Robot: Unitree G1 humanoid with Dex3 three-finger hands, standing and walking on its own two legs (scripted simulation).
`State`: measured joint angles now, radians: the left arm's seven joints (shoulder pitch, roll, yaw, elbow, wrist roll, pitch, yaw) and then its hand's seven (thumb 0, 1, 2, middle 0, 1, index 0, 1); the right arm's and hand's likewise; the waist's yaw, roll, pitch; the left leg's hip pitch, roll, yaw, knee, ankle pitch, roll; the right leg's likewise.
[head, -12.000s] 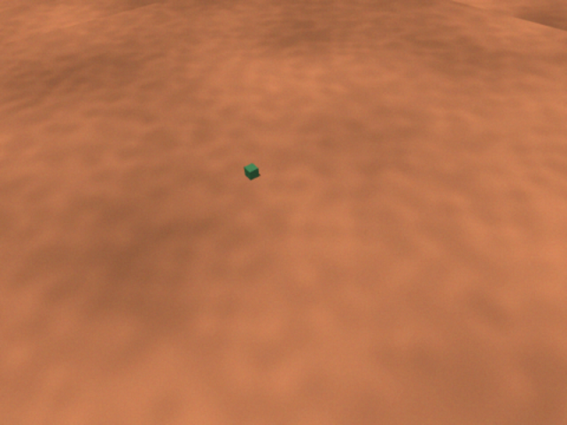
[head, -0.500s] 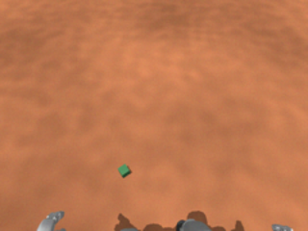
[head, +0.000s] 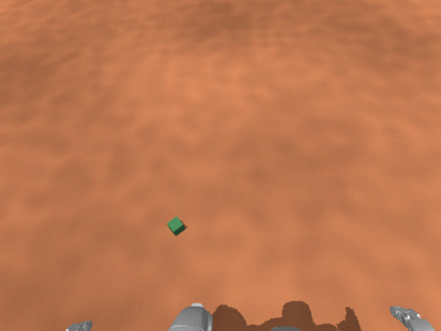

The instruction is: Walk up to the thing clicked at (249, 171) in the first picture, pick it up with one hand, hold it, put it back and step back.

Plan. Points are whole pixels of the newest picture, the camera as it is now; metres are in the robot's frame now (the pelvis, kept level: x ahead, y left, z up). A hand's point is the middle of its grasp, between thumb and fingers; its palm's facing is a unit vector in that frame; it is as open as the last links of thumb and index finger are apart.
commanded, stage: walk up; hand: left
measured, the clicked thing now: (176, 226) +0.60 +0.27 -0.73
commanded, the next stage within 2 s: stand in 1.44 s
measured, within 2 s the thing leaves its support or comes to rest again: neither
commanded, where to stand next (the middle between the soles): +0.24 +0.02 m, yaw +3 degrees
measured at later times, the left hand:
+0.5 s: hand out of the picture -0.06 +0.25 -0.14, palm faces +0.06 -0.94 -0.35, open 7.4 cm
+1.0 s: hand out of the picture -0.10 +0.24 -0.13, palm faces +0.09 -0.93 -0.35, open 7.4 cm
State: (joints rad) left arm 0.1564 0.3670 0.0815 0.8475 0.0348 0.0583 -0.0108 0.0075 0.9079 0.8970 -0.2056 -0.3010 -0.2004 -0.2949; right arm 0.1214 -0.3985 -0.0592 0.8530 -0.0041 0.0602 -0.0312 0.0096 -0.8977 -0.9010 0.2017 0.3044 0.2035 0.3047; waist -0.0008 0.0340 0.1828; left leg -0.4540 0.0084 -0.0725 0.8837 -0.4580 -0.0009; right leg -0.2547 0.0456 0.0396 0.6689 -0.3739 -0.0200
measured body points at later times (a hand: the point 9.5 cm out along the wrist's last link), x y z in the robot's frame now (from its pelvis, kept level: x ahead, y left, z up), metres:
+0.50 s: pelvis -0.13 -0.02 +0.01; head -0.10 +0.00 +0.46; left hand -0.06 +0.30 -0.12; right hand -0.02 -0.33 -0.09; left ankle -0.11 +0.11 -0.72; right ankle -0.15 -0.16 -0.69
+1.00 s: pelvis -0.16 -0.03 +0.02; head -0.16 -0.03 +0.47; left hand -0.10 +0.28 -0.11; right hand -0.07 -0.32 -0.11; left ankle -0.14 +0.09 -0.72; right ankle -0.16 -0.16 -0.72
